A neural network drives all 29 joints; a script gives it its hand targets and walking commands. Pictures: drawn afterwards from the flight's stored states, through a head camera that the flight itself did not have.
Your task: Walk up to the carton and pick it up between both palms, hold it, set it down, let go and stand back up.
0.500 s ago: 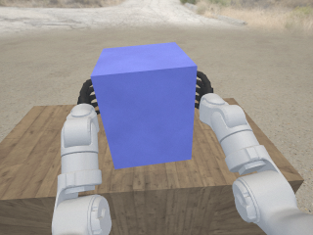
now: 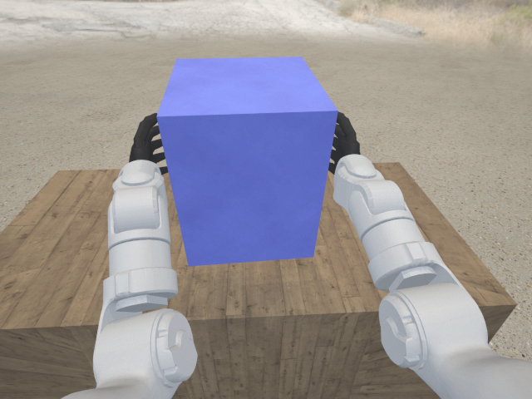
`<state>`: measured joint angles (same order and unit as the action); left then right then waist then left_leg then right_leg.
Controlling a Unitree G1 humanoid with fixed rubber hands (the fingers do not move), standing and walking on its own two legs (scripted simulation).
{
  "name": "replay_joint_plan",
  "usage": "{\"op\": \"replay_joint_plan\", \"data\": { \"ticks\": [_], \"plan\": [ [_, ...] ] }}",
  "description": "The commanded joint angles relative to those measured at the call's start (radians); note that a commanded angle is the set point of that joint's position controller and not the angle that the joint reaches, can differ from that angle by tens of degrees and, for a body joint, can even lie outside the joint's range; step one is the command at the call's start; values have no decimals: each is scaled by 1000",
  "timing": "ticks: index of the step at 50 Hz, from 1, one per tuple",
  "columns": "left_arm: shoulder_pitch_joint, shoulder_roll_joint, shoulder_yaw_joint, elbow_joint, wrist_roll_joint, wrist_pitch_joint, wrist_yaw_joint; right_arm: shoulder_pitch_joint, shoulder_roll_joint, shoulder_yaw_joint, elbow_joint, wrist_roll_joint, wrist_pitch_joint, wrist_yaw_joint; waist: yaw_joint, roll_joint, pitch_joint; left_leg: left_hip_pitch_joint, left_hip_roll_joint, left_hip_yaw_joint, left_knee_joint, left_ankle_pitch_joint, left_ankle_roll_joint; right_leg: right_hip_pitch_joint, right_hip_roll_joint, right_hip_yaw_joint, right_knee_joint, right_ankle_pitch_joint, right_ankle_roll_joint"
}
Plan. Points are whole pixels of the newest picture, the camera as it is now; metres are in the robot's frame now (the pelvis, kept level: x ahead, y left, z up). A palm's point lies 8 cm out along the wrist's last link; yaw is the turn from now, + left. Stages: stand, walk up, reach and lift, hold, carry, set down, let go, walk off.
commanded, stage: set down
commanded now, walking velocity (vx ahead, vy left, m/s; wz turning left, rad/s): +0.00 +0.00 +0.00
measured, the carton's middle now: (246, 159) +0.42 +0.02 +0.23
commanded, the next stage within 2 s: none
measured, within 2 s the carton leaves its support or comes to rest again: neither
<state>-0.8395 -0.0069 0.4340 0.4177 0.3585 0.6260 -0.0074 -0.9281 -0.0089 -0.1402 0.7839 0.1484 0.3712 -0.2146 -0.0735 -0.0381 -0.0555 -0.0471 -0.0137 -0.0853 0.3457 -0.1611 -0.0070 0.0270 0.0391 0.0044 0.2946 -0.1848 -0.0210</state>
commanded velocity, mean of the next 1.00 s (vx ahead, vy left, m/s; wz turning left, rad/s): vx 0.00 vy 0.00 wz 0.00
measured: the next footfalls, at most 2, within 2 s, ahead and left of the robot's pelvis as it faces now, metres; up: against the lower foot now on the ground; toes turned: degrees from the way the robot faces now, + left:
none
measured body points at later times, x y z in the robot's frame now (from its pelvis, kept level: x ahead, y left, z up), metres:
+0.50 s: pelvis +0.00 -0.01 +0.00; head -0.04 +0.03 +0.45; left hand +0.40 +0.16 +0.18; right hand +0.40 -0.14 +0.18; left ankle +0.03 +0.12 -0.75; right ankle +0.00 -0.10 -0.75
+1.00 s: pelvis +0.01 -0.01 +0.00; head -0.02 +0.01 +0.45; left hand +0.41 +0.15 +0.14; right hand +0.42 -0.14 +0.14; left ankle +0.03 +0.12 -0.75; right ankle +0.00 -0.10 -0.75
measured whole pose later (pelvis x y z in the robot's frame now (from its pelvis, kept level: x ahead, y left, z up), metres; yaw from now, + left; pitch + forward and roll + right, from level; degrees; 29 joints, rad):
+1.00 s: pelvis +0.01 -0.01 +0.00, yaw +0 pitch -4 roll +0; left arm -0.74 -0.04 0.37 0.64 0.30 0.33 0.09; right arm -0.81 0.03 -0.33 1.00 -0.07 -0.02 -0.11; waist -0.01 -0.06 0.00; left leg -0.11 0.01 -0.07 0.33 -0.16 -0.03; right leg -0.03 0.05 -0.04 0.29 -0.18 -0.04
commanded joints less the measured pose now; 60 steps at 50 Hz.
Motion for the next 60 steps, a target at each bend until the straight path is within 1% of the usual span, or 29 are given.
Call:
{"op": "replay_joint_plan", "data": {
  "ticks": [1,3,5,8,11,13,15,19,24,27,32,38,42,43,45,47,53,56,60],
  "plan": [
    [-655,-533,-369,-43,-92,-91,-182,-756,499,174,-205,-40,-202,137,-4,40,-280,196,-16,102,-44,216,-13,50,4,-87,-74,158,66],
    [-646,-542,-398,-65,-92,-105,-187,-759,490,181,-229,-53,-257,142,-13,43,-307,228,-19,113,-19,308,-27,79,6,-102,-64,243,71],
    [-647,-566,-449,-91,-109,-120,-185,-774,485,204,-273,-53,-304,143,-22,57,-342,245,-20,118,3,376,-41,92,5,-113,-56,298,72],
    [-667,-611,-538,-139,-147,-145,-167,-806,483,239,-341,-45,-358,146,-30,90,-403,265,-15,115,27,436,-60,82,3,-120,-48,319,65],
    [-687,-645,-607,-166,-178,-165,-140,-827,480,258,-379,-42,-387,150,-31,123,-446,269,-8,108,36,428,-69,50,-1,-121,-45,280,55],
    [-695,-657,-628,-168,-187,-176,-121,-834,477,257,-382,-48,-397,156,-26,134,-464,264,-4,105,34,395,-69,28,-3,-122,-44,242,49],
    [-699,-659,-633,-154,-193,-183,-105,-833,477,249,-365,-59,-397,162,-18,138,-469,242,-3,105,24,335,-64,7,-7,-120,-43,202,46],
    [-690,-645,-596,-108,-185,-190,-85,-821,475,219,-300,-82,-388,178,9,125,-475,209,-2,107,6,261,-50,-6,-9,-117,-39,172,48],
    [-654,-610,-509,-33,-157,-201,-80,-790,474,177,-201,-106,-377,195,42,88,-459,175,-8,118,-10,235,-33,19,-9,-110,-33,207,61],
    [-633,-593,-462,1,-138,-214,-85,-770,473,154,-157,-121,-379,203,54,67,-444,164,-11,127,-15,246,-29,47,-7,-107,-28,250,69],
    [-630,-589,-433,30,-126,-257,-87,-745,476,127,-110,-150,-406,212,54,52,-438,160,-11,138,-15,286,-37,78,-6,-108,-21,329,75],
    [-669,-613,-460,28,-138,-320,-72,-739,480,115,-87,-176,-453,221,44,67,-477,181,-4,140,0,351,-56,72,-6,-112,-17,380,70],
    [-691,-628,-479,33,-148,-350,-56,-739,482,108,-74,-188,-474,226,43,81,-507,188,1,137,7,367,-63,51,-9,-113,-17,380,63],
    [-700,-618,-487,51,-149,-356,-52,-730,482,91,-52,-192,-469,228,24,98,-493,181,1,139,0,341,-67,31,-6,-116,-27,350,65],
    [-711,-617,-480,71,-151,-367,-45,-726,481,69,-32,-207,-463,233,26,102,-479,168,3,140,-8,301,-67,8,-9,-114,-33,303,63],
    [-719,-616,-472,85,-153,-378,-38,-729,488,60,-25,-215,-462,239,34,100,-494,154,3,141,-11,289,-65,5,-11,-112,-30,300,64],
    [-725,-608,-416,125,-141,-417,-16,-737,515,69,-8,-228,-467,261,81,76,-562,109,2,149,-11,303,-53,41,-12,-101,-1,382,73],
    [-700,-587,-367,154,-121,-427,-17,-716,521,62,13,-246,-470,268,100,50,-553,67,0,159,-24,280,-39,76,-18,-91,10,423,81],
    [-669,-566,-322,171,-98,-441,-24,-684,526,50,30,-276,-483,273,115,27,-551,25,0,173,-37,273,-30,124,-24,-83,26,503,90]
  ]
}}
